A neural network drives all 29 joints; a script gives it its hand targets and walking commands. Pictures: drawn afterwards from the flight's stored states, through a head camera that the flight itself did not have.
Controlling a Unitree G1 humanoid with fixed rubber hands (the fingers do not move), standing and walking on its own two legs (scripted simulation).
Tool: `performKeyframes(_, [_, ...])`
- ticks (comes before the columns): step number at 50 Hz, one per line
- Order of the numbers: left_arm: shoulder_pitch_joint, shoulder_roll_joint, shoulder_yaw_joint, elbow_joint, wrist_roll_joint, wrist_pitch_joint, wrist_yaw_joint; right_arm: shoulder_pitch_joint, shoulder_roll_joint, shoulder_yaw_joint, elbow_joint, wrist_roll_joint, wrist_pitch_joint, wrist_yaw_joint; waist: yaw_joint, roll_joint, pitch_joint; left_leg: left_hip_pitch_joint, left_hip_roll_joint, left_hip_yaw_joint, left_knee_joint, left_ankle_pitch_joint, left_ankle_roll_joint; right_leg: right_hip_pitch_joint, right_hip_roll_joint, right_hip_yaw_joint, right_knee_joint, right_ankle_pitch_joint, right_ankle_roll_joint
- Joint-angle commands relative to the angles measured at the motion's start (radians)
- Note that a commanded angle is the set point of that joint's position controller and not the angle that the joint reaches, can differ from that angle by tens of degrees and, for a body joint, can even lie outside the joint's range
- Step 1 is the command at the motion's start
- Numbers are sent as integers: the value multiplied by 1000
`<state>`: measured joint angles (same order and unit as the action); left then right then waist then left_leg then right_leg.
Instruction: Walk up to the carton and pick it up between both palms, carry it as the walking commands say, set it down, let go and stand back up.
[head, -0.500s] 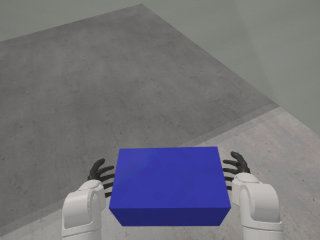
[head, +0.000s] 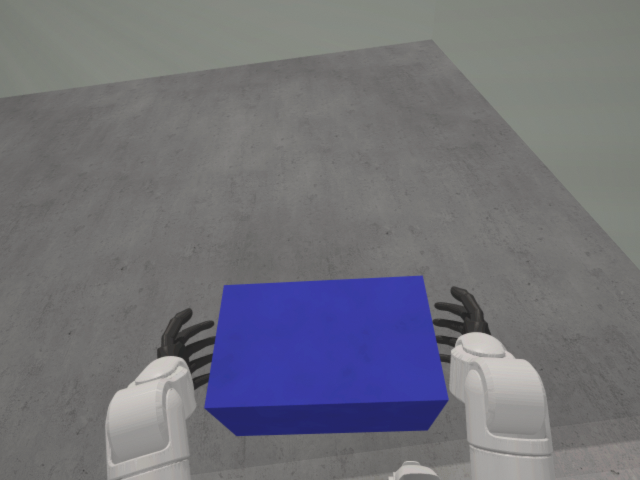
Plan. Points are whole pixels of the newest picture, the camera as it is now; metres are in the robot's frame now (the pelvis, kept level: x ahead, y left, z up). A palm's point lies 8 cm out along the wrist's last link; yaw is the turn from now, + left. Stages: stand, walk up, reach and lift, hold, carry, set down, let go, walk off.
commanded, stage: carry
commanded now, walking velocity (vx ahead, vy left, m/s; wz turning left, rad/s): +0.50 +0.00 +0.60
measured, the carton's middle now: (326, 358) +0.29 +0.01 -0.01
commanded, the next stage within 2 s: none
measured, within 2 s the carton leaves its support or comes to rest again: neither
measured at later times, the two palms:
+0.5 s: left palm (134, 203) +0.54 +0.32 +0.09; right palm (326, 162) +0.63 -0.01 +0.08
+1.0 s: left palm (118, 145) +0.74 +0.42 +0.09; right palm (279, 108) +0.83 +0.09 +0.09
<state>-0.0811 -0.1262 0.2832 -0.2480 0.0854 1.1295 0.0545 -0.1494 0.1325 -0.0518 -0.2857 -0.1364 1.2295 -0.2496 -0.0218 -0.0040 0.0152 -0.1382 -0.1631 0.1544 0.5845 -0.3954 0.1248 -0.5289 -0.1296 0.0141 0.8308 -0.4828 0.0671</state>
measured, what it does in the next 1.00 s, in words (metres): walks ahead, turning left: left foot, then right foot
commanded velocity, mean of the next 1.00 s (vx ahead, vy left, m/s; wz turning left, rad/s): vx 0.08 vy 0.00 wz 0.10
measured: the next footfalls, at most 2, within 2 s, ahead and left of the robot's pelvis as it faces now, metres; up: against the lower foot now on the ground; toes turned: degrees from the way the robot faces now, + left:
left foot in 0.40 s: +0.39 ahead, +0.16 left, +0.00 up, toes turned +22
right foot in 0.74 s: +0.61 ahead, +0.07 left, +0.00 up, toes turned +7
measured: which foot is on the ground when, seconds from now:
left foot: down 0.00-0.04, up 0.06-0.38, down 0.40-0.86, up 0.88-0.94, down 0.96-1.00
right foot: down 0.00-0.44, up 0.46-0.72, down 0.74-1.00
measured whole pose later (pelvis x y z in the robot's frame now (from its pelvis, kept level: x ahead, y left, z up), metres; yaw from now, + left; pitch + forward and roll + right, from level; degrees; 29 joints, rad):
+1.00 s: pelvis +0.52 +0.18 +0.02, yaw +17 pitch +3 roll -2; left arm -0.19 -0.14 0.18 -0.21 0.17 1.12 0.09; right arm -0.18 0.08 -0.16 -0.23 -0.15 1.17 -0.13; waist 0.00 0.03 -0.11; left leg -0.23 -0.01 0.09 0.57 -0.39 0.05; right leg -0.35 -0.08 -0.19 0.58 -0.26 0.01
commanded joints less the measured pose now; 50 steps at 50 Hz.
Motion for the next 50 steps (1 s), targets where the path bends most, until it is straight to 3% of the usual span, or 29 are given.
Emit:
performKeyframes(1, [-850, -868, -895, -268, -493, 14, -310, -530, 985, 642, 39, 467, -45, 455, 16, -207, -363, -400, 91, -141, 384, -77, -6, 556, -248, 327, -684, -64, 10])
performKeyframes(2, [-850, -870, -887, -255, -463, 13, -300, -662, 981, 653, -45, 501, -49, 465, 21, -205, -346, -406, 117, -136, 475, -69, -31, 539, -280, 414, -707, -108, -46])
performKeyframes(4, [-785, -907, -860, -202, -438, 31, -278, -633, 995, 632, -7, 530, -38, 478, 40, -86, -419, -539, 154, -155, 528, -60, -51, 720, -318, 449, -590, 196, -136])
performKeyframes(7, [-717, -935, -860, -231, -423, 23, -239, -595, 980, 618, -53, 561, -64, 491, 58, 90, -540, -688, 229, -147, 459, -175, -40, 942, -377, 338, -414, 722, -278])
performKeyframes(8, [-692, -930, -862, -242, -425, 33, -241, -562, 959, 628, -57, 537, -64, 491, 55, 36, -538, -691, 249, -147, 431, -119, -46, 952, -361, 250, -411, 816, -244])
performKeyframes(9, [-729, -939, -883, -254, -430, 40, -241, -573, 974, 610, -49, 532, -67, 496, 56, 110, -539, -681, 255, -137, 402, -98, -51, 965, -354, 150, -408, 831, -215])
performKeyframes(15, [-608, -949, -878, -184, -413, 40, -250, -571, 918, 623, -120, 475, -61, 469, 52, -231, -435, -452, 120, 43, -83, 237, -69, 897, -141, -220, -359, 1195, -58])
performKeyframes(16, [-519, -951, -890, -150, -421, 43, -262, -533, 885, 645, -162, 464, -64, 462, 38, -210, -450, -287, 93, 80, -172, 308, -62, 821, -110, -280, -296, 1287, -33])
performKeyframes(17, [-462, -941, -863, -102, -410, 44, -270, -565, 882, 663, -200, 467, -68, 453, 8, -273, -475, -98, 82, 89, -215, 432, -55, 700, -70, -330, -198, 1285, -3])
performKeyframes(18, [-507, -956, -868, -80, -415, 44, -275, -595, 874, 662, -224, 462, -68, 452, -30, -215, -506, 184, 161, -30, -203, 642, -16, 431, -42, -326, -41, 1061, 47])
performKeyframes(19, [-513, -973, -890, -93, -428, 44, -280, -579, 884, 668, -240, 466, -69, 458, -44, -25, -544, 510, 391, -294, -96, 1269, 108, 63, 55, -287, 146, 375, 81])
performKeyframes(20, [-577, -958, -884, -121, -431, 43, -283, -588, 892, 659, -206, 471, -68, 459, -39, 127, -560, 702, 529, -460, -3, 1701, 225, -165, 135, -240, 346, -100, 66])
performKeyframes(21, [-542, -972, -891, -92, -440, 42, -300, -577, 859, 646, -202, 459, -73, 455, -19, 81, -516, 549, 580, -494, -46, 1613, 249, -114, 74, -124, 366, -139, 30])
performKeyframes(23, [-700, -932, -918, -250, -493, 25, -300, -552, 904, 678, -197, 460, -67, 450, -26, -61, -387, 504, 512, -439, -104, 1499, 151, -159, 63, -172, 123, -153, 46])
performKeyframes(26, [-674, -944, -909, -289, -503, 5, -295, -427, 919, 652, -113, 435, -63, 449, -15, -37, -434, 340, 466, -275, -105, 1335, 77, 10, 52, -137, -92, -3, 22])
performKeyframes(27, [-663, -945, -897, -260, -476, 12, -284, -478, 928, 644, -129, 447, -68, 456, -2, 87, -433, 304, 445, -260, -120, 1279, 80, 62, 47, -107, -129, 42, 15])
performKeyframes(31, [-663, -958, -930, -265, -449, 23, -253, -557, 923, 644, -214, 476, -84, 470, 10, 241, -542, 321, 380, -134, -95, 1190, 32, 182, 71, -152, -266, 311, -5])
performKeyframes(34, [-626, -931, -943, -312, -429, 27, -236, -459, 910, 642, -168, 478, -72, 493, 21, 261, -491, 197, 346, -107, -53, 1116, -21, 274, 76, -175, -305, 553, -44])
performKeyframes(35, [-678, -941, -951, -343, -451, 27, -242, -518, 894, 648, -213, 485, -72, 491, 18, 152, -500, 167, 332, -93, -27, 1109, -40, 326, 86, -207, -345, 596, -52])
performKeyframes(37, [-679, -919, -948, -386, -454, 45, -247, -464, 910, 640, -163, 478, -50, 494, 19, 140, -480, 31, 304, -108, 27, 967, -73, 468, 18, -117, -330, 806, -94])
performKeyframes(39, [-598, -914, -906, -199, -416, 69, -252, -529, 862, 639, -147, 475, -26, 483, 39, -149, -467, -220, 199, -82, 245, 501, -139, 677, -150, 24, -267, 1341, -239])
performKeyframes(40, [-484, -896, -872, -87, -377, 64, -259, -508, 835, 635, -106, 467, -22, 482, 47, -279, -478, -331, 167, -111, 289, 81, -126, 773, -211, 115, -287, 1436, -309])
performKeyframes(41, [-511, -905, -842, -57, -363, 49, -260, -590, 855, 653, -133, 488, -41, 480, 45, -277, -463, -397, 177, -146, 256, -102, -107, 828, -234, 140, -297, 1463, -328])
performKeyframes(43, [-431, -912, -847, 18, -348, 59, -257, -568, 818, 665, -121, 491, -44, 482, 22, -154, -443, -363, 245, -173, 26, -73, -93, 724, -228, 72, -297, 1385, -258])
performKeyframes(44, [-411, -917, -834, 42, -343, 55, -260, -538, 805, 668, -81, 484, -46, 487, 10, -161, -423, -297, 241, -151, -103, -6, -98, 656, -178, 15, -288, 1336, -212])
performKeyframes(45, [-451, -914, -850, 15, -355, 50, -261, -552, 786, 659, -104, 486, -63, 488, -3, -82, -426, -163, 251, -151, -266, 260, -101, 579, -121, -85, -214, 1256, -165])
performKeyframes(47, [-541, -893, -796, 64, -313, 1, -255, -541, 791, 551, 53, 408, -99, 496, 2, 77, -423, 176, 385, -276, -116, 1097, -63, 192, 13, -168, -159, 456, -43])
performKeyframes(48, [-621, -941, -855, -59, -373, 1, -253, -571, 860, 601, -41, 454, -93, 493, 4, 110, -429, 249, 410, -281, -72, 1241, -32, 119, 43, -170, -184, 161, -41])
performKeyframes(50, [-770, -917, -911, -235, -435, -6, -260, -536, 893, 607, -35, 449, -84, 488, 7, 59, -391, 168, 388, -230, -68, 1003, -17, 186, 51, -151, -287, 175, -44])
